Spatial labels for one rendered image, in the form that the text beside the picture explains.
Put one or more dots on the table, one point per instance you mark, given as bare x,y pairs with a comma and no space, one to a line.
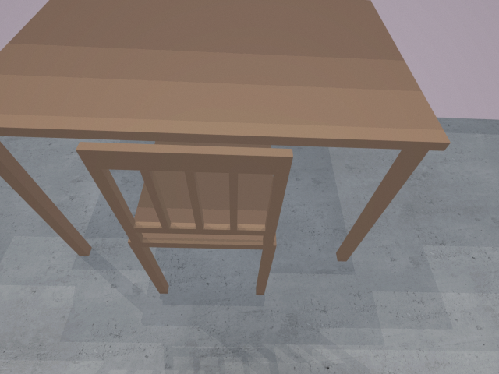
262,72

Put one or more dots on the chair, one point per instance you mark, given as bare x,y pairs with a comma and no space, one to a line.
195,195

